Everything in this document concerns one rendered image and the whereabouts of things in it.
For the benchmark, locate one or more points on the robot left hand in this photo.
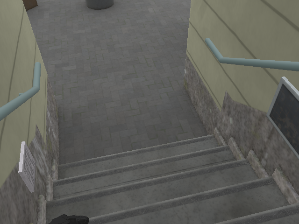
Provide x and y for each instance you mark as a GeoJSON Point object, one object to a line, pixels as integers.
{"type": "Point", "coordinates": [64, 219]}

